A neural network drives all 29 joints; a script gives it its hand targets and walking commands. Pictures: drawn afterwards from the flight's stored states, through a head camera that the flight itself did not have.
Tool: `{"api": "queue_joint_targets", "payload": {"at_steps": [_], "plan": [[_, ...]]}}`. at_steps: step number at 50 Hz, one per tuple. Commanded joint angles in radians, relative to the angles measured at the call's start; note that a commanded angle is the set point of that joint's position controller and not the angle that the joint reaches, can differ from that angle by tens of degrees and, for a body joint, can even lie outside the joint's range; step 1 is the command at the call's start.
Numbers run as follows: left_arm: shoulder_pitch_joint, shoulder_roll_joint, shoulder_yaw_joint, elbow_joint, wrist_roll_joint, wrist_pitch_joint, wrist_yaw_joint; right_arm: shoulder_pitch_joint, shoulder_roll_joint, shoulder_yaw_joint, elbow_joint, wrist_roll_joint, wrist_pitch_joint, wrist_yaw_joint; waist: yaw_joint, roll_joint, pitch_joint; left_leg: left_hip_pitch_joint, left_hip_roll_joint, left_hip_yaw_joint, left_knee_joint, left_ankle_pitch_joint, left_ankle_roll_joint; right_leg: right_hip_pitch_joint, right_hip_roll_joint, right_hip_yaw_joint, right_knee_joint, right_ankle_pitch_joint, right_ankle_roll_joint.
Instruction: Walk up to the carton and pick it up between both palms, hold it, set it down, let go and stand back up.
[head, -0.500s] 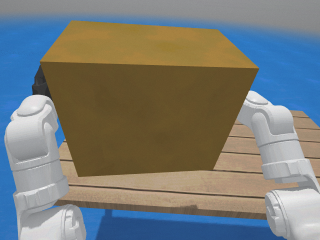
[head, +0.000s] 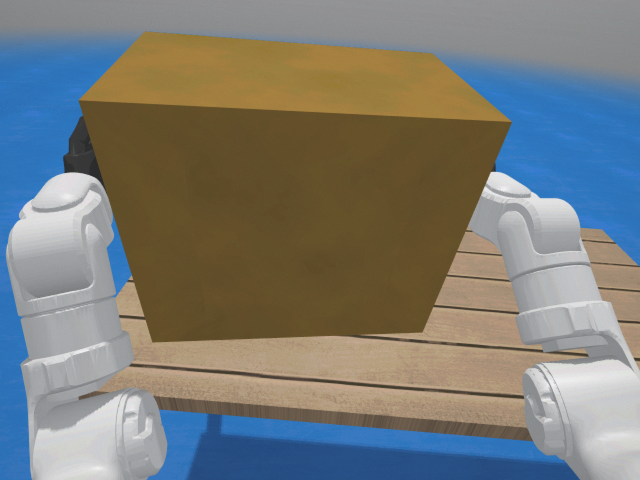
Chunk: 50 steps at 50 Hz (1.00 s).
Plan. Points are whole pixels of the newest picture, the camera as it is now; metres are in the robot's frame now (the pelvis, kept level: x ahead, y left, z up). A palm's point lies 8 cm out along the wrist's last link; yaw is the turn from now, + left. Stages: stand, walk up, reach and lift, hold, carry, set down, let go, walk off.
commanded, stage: hold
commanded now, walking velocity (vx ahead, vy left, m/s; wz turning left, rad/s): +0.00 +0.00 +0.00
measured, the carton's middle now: (295, 194) +0.36 +0.02 +0.27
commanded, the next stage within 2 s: set down in 1.76 s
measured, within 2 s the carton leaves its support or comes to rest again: neither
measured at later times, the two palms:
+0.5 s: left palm (99, 179) +0.36 +0.22 +0.29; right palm (470, 190) +0.36 -0.19 +0.28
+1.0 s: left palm (101, 181) +0.35 +0.22 +0.29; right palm (477, 186) +0.35 -0.19 +0.28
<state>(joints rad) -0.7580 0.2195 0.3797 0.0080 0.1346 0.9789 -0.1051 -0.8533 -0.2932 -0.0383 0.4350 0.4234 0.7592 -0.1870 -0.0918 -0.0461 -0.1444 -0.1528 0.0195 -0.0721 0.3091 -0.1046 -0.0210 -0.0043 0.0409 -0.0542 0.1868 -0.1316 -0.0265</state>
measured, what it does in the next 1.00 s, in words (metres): stands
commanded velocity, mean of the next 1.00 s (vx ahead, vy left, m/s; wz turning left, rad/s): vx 0.00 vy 0.00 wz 0.00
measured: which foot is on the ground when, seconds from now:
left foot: down 0.00-1.00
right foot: down 0.00-1.00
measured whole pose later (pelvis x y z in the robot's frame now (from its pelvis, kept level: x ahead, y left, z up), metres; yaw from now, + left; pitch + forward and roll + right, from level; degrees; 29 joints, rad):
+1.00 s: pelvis +0.01 +0.01 +0.00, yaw -1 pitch -3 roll -1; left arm -0.71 0.19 0.38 -0.10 0.13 1.02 -0.10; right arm -0.82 -0.33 -0.01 0.35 0.45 0.79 -0.20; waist -0.10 -0.03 -0.15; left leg -0.14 0.01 -0.06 0.31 -0.13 -0.01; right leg 0.01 0.03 -0.04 0.17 -0.14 -0.02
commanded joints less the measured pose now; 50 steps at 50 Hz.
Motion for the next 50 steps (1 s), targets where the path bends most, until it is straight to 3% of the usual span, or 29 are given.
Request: {"api": "queue_joint_targets", "payload": {"at_steps": [1, 14, 20, 27, 40, 50], "plan": [[-0.735, -0.374, -0.442, -0.168, -0.217, -0.078, -0.154, -0.794, 0.362, 0.205, -0.305, 0.113, -0.045, 0.063, -0.015, 0.095, -0.314, 0.189, -0.066, 0.062, -0.011, 0.137, -0.001, -0.062, 0.005, 0.005, -0.041, 0.111, 0.047], [-0.738, -0.403, -0.461, -0.183, -0.217, -0.082, -0.144, -0.796, 0.355, 0.213, -0.322, 0.117, -0.050, 0.066, -0.011, 0.118, -0.336, 0.204, -0.058, 0.057, -0.004, 0.159, -0.014, -0.088, 0.018, -0.007, -0.048, 0.086, 0.026], [-0.708, -0.412, -0.492, -0.240, -0.226, -0.073, -0.134, -0.774, 0.339, 0.223, -0.376, 0.133, -0.045, 0.064, -0.028, 0.136, -0.386, 0.284, -0.058, 0.052, 0.026, 0.270, -0.032, -0.088, 0.031, -0.009, -0.047, 0.162, 0.021], [-0.674, -0.407, -0.489, -0.265, -0.229, -0.047, -0.136, -0.747, 0.322, 0.234, -0.396, 0.158, -0.025, 0.058, -0.028, 0.138, -0.374, 0.287, -0.056, 0.049, 0.033, 0.295, -0.033, -0.082, 0.033, -0.004, -0.047, 0.198, 0.018], [-0.654, -0.401, -0.465, -0.287, -0.217, -0.019, -0.143, -0.761, 0.336, 0.256, -0.408, 0.179, -0.007, 0.058, -0.008, 0.092, -0.337, 0.287, -0.060, 0.044, 0.030, 0.318, -0.024, -0.060, 0.031, -0.006, -0.035, 0.253, 0.029], [-0.661, -0.388, -0.458, -0.278, -0.223, -0.026, -0.156, -0.755, 0.340, 0.245, -0.396, 0.164, -0.005, 0.055, -0.017, 0.088, -0.339, 0.281, -0.066, 0.047, 0.022, 0.298, -0.015, -0.052, 0.022, 0.000, -0.037, 0.254, 0.038]]}}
